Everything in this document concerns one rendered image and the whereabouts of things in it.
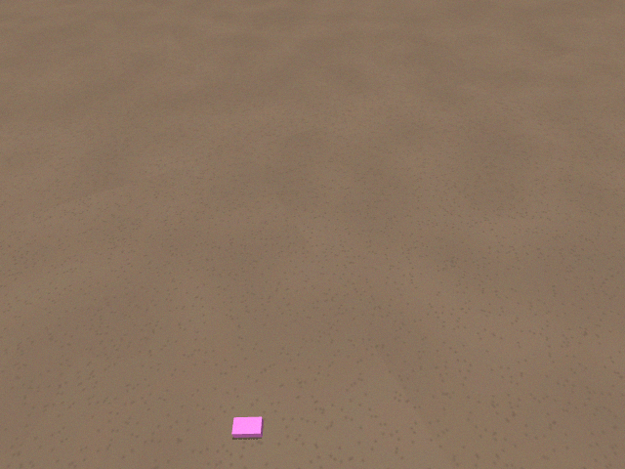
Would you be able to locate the small box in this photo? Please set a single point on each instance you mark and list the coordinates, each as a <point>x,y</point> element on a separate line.
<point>247,427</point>

